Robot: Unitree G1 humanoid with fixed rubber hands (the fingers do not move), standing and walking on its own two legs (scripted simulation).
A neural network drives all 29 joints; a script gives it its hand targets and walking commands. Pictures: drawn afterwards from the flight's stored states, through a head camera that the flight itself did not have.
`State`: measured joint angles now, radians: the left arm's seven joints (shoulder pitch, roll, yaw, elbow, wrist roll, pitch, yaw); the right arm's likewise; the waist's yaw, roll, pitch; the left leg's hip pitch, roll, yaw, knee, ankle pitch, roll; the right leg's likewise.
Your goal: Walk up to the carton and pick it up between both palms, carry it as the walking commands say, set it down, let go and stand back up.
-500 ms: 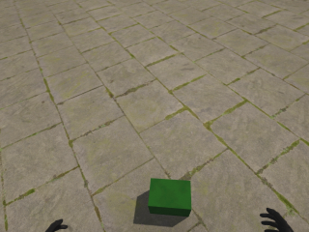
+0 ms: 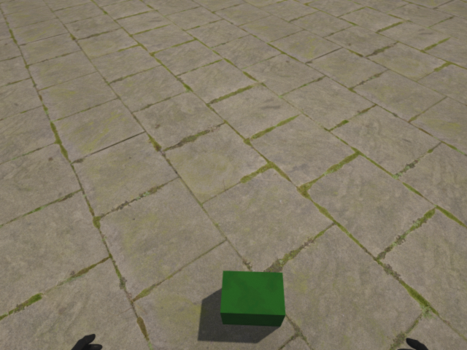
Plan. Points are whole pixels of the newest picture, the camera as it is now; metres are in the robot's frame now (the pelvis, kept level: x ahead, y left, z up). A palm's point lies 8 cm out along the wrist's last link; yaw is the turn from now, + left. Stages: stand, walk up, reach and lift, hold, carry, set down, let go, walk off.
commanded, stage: walk up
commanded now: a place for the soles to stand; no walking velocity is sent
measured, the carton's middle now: (252, 298) +0.40 -0.02 -0.69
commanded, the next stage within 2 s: reach and lift in 1.46 s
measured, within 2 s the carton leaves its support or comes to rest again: neither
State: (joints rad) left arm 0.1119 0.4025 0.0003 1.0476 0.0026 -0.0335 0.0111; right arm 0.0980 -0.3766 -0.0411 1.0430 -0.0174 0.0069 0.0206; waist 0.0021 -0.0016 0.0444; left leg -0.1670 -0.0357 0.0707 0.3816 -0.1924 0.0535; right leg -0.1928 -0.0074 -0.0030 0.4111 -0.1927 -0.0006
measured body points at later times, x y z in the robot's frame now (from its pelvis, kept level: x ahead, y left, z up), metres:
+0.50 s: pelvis +0.02 +0.00 +0.00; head +0.02 +0.00 +0.45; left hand +0.10 +0.32 -0.12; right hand +0.11 -0.31 -0.12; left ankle +0.01 +0.08 -0.74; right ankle +0.02 -0.12 -0.74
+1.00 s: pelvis +0.04 -0.01 +0.00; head +0.05 -0.02 +0.45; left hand +0.15 +0.30 -0.11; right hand +0.13 -0.32 -0.12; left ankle +0.01 +0.08 -0.74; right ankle +0.02 -0.12 -0.74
